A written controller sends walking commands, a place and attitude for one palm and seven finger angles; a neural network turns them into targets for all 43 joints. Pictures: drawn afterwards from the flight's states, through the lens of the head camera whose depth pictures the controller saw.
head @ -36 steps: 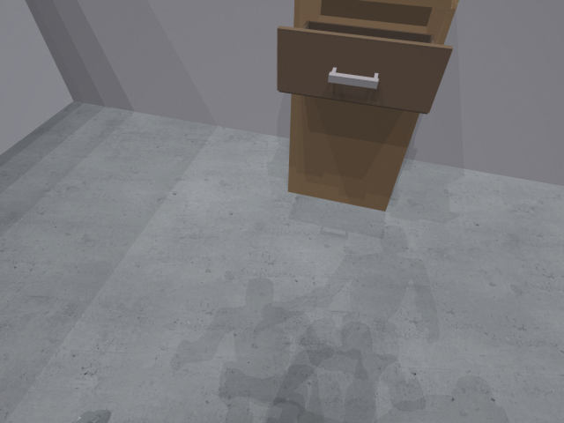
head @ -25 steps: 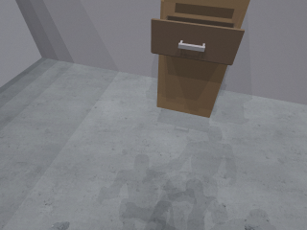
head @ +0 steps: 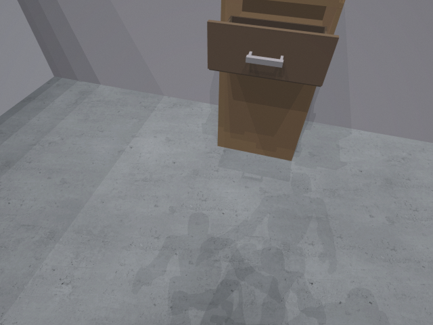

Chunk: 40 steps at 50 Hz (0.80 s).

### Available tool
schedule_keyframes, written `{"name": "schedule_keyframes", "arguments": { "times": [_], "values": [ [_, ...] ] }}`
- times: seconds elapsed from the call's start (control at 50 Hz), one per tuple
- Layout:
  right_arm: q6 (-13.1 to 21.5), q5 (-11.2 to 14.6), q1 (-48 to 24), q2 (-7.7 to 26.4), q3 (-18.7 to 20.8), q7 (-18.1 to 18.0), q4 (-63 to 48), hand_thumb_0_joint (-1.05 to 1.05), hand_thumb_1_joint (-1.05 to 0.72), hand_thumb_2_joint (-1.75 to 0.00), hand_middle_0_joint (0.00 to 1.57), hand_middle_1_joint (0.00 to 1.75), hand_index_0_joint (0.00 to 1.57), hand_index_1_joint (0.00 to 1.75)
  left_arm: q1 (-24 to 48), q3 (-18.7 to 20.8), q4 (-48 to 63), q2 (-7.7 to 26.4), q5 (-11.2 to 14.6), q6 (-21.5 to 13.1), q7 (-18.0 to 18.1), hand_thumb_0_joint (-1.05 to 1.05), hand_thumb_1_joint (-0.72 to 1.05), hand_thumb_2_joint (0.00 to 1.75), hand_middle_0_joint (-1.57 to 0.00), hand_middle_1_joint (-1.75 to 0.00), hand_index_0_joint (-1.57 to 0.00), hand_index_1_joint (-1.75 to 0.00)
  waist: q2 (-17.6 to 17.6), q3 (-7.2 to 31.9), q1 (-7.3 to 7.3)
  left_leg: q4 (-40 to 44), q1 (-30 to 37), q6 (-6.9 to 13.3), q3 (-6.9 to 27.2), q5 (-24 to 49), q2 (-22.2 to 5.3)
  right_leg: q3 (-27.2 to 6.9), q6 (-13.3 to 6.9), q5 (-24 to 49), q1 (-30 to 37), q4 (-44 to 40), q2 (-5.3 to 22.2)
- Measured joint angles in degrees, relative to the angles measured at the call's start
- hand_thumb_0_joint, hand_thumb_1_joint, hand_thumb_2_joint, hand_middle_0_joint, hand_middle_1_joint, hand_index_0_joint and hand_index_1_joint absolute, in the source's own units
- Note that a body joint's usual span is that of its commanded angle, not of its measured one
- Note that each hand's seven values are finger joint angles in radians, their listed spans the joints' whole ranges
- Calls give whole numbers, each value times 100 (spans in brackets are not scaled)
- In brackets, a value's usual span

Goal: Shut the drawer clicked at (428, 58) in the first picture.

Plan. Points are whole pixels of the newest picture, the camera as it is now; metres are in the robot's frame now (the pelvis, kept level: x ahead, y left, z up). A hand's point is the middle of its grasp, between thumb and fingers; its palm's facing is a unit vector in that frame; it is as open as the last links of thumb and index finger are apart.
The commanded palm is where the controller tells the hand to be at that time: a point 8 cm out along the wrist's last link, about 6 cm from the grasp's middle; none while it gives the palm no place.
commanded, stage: stand and wait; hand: left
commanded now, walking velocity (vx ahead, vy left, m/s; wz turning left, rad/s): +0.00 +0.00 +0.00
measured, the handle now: (265, 58) +0.97 -0.12 +0.04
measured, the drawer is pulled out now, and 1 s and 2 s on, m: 0.30 0.30 0.30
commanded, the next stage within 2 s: look at it before walking up in 0.10 s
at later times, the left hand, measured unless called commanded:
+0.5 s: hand out of the picture +0.08 +0.25 -0.15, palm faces -0.02 -0.94 -0.33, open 7.4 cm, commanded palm none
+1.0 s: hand out of the picture +0.06 +0.24 -0.17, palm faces -0.05 -0.95 -0.29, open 7.4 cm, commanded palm none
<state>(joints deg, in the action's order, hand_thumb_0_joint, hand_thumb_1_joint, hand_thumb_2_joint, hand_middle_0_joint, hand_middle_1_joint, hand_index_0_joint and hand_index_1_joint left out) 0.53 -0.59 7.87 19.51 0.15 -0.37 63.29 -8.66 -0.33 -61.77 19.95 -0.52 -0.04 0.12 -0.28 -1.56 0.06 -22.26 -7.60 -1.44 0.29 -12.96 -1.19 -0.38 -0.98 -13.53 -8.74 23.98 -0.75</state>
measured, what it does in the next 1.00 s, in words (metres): stands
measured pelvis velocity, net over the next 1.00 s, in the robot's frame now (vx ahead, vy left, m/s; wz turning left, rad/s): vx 0.01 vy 0.00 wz -0.06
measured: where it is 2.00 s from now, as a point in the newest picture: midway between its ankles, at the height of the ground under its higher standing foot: (241, 306)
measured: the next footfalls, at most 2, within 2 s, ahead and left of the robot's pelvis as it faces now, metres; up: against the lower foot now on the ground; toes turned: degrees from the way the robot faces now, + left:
left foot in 1.70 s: +0.43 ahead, +0.00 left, +0.00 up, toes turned -20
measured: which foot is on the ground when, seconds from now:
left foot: down 0.00-1.00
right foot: down 0.00-1.00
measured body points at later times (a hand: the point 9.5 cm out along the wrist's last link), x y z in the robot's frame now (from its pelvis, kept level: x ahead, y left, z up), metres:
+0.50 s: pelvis +0.00 +0.00 +0.00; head +0.00 +0.01 +0.45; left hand +0.08 +0.30 -0.13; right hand +0.07 -0.29 -0.13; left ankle -0.01 +0.14 -0.74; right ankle -0.01 -0.11 -0.74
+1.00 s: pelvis +0.01 +0.00 +0.00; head +0.01 +0.01 +0.45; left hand +0.06 +0.28 -0.15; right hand +0.07 -0.28 -0.14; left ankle -0.01 +0.14 -0.74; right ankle -0.01 -0.11 -0.74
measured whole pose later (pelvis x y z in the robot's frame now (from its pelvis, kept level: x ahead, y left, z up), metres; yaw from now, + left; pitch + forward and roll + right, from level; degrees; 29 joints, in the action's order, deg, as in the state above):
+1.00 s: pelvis +0.01 +0.00 +0.00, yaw -4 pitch -1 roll +1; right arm 0.2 -1.1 9.8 16.4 0.4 -0.3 61.9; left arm -13.5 0.4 -60.8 17.4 -1.1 1.6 -0.5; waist -0.7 0.2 1.4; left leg -25.7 -7.9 -1.1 -3.1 -16.7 -2.1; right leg -3.6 -1.0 -16.8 -10.9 28.4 -1.8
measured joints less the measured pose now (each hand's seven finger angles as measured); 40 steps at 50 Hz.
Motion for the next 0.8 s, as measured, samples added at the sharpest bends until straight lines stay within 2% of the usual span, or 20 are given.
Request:
{"name": "schedule_keyframes", "arguments": {
  "times": [0.8],
  "values": [
    [49,15,-81,-44,-22,10,54,1,-90,-90,20,30,20,30,18,-9,-57,-13,-15,-20,-8,0,90,90,-21,-30,-20,-30,-36,4,23,208,71,32,-25,123,22,-25,41,142,77,-233,24]
  ]
}}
